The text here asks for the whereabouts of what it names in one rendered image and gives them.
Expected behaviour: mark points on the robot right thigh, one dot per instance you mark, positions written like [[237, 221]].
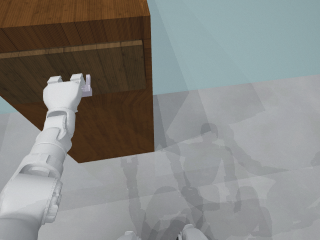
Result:
[[191, 234]]

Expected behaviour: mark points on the cabinet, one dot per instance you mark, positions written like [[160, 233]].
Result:
[[108, 125]]

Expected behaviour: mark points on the robot right shin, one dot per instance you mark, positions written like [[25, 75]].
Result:
[[188, 226]]

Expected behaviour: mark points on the handle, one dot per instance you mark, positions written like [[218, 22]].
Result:
[[87, 90]]

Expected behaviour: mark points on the left robot upper arm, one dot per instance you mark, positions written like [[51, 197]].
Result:
[[30, 202]]

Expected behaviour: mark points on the robot left hand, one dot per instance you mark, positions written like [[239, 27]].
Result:
[[68, 94]]

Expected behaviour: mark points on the left robot forearm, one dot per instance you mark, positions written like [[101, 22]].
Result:
[[47, 155]]

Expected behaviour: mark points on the drawer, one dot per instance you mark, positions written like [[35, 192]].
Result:
[[114, 66]]

